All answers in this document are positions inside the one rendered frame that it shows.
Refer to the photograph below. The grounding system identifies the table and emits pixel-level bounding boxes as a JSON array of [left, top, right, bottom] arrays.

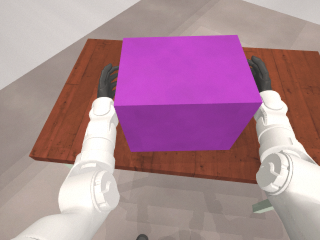
[[29, 38, 320, 213]]

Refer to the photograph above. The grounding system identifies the robot left hand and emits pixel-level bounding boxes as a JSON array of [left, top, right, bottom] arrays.
[[97, 63, 119, 99]]

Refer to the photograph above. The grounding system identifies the robot right forearm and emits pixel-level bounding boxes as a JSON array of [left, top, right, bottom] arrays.
[[253, 90, 319, 166]]

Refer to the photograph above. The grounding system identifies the robot left forearm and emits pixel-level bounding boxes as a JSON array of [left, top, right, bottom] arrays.
[[58, 97, 119, 208]]

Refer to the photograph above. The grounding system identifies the robot right hand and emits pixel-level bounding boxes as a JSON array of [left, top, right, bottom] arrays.
[[247, 55, 272, 93]]

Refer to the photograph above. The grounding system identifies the robot left upper arm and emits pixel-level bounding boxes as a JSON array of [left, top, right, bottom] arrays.
[[10, 169, 120, 240]]

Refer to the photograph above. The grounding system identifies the robot right upper arm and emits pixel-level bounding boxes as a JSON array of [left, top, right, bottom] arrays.
[[256, 152, 320, 240]]

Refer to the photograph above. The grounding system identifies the carton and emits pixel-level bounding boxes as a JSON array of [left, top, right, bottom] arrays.
[[113, 35, 263, 152]]

